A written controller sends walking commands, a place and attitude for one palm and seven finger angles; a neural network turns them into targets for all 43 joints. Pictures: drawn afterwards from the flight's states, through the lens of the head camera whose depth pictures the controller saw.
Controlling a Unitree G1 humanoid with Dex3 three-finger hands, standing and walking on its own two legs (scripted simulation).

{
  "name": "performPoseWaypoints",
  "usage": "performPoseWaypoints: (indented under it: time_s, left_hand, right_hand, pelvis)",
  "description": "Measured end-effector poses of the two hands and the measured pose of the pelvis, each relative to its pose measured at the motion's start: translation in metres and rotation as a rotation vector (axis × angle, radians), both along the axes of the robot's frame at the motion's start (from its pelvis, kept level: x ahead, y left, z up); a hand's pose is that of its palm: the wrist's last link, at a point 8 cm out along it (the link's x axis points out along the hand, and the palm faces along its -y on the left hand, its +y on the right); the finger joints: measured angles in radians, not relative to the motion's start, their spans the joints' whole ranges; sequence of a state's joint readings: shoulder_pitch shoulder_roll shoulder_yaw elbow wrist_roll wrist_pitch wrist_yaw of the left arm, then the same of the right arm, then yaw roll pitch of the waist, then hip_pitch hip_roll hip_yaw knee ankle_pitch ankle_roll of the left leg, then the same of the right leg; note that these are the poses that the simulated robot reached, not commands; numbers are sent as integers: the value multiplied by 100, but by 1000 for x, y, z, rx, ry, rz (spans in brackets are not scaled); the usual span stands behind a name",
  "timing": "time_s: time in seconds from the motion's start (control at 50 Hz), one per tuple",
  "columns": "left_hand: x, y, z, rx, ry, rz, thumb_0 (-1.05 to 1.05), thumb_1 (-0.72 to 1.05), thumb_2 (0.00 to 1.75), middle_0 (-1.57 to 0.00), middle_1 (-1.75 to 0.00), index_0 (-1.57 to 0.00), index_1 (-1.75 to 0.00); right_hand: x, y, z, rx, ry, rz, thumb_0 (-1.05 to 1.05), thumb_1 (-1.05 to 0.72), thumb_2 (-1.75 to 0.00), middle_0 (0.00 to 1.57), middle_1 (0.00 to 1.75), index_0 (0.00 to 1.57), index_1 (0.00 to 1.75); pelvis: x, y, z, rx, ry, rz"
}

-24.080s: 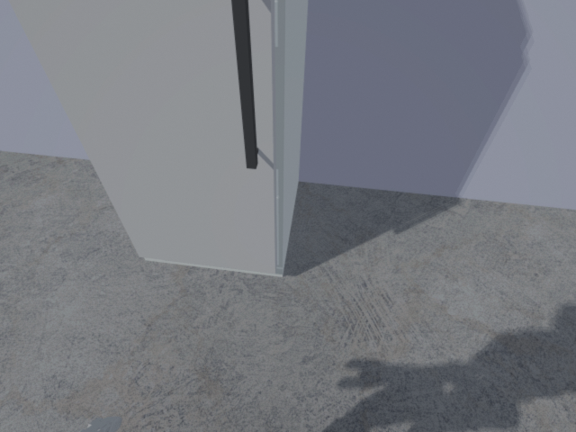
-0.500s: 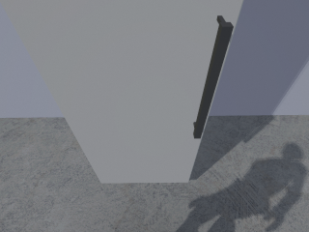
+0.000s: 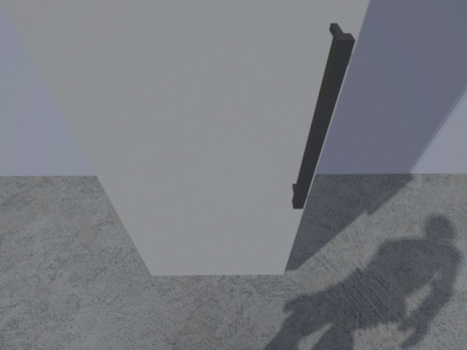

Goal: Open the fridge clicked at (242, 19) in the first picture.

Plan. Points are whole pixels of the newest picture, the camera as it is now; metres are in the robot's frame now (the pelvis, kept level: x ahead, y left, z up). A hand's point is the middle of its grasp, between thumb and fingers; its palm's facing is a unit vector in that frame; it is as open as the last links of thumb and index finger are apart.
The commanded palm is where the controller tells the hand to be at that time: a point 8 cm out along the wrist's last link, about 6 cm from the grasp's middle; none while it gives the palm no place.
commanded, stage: look again from close up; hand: right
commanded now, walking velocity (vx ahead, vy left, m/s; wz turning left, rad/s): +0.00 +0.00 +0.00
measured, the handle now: (312, 136) +0.50 -0.13 +0.10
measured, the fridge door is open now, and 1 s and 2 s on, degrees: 0 0 0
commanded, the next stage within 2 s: raise the hand to about handle height in 0.12 s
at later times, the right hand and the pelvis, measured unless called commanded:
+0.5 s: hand (357, 295) +0.21 -0.18 +0.03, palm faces +0.08 +1.00 -0.05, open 7.9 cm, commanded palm +0.12 -0.24 -0.03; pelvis -0.03 +0.02 -0.03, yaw +0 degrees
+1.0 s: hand (386, 309) +0.19 -0.21 +0.03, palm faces -0.06 +0.99 -0.08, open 10.8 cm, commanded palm +0.15 -0.27 +0.06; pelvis -0.04 +0.03 -0.05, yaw +0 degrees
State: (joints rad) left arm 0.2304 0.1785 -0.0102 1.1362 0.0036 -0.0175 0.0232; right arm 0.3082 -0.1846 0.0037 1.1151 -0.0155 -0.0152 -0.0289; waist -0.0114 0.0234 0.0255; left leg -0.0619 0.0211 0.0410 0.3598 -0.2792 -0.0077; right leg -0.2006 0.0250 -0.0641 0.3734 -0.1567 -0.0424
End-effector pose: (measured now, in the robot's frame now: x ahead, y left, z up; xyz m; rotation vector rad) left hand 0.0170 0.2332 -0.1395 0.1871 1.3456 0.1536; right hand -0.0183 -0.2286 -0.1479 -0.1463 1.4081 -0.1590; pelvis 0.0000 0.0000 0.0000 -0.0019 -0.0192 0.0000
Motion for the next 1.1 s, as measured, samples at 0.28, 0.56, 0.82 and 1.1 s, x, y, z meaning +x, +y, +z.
performPoseWaypoints:
  time_s: [0.28,0.56,0.82,1.1]
  left_hand:
    - [10,4,5,12,-103,-24,1,91,89,-20,-30,-20,-30]
    - [126,41,48,67,-844,-135,1,90,89,-20,-30,-21,-30]
    - [138,29,23,82,-817,-265,1,90,89,-20,-30,-20,-30]
    - [90,18,33,62,-738,-84,2,90,89,-21,-30,-21,-30]
  right_hand:
    - [34,-6,18,-12,-191,-56,1,-91,-89,21,30,20,30]
    - [190,1,157,113,-1442,238,1,-71,-81,22,43,21,43]
    - [122,-33,164,-18,-1498,97,2,-40,-68,24,62,23,62]
    - [191,-62,214,51,-1396,133,1,-8,-54,27,83,26,83]
  pelvis:
    - [-3,2,-2,-5,5,0]
    - [-35,26,-52,-11,137,10]
    - [-44,34,-70,49,101,-51]
    - [-31,17,-38,21,81,8]
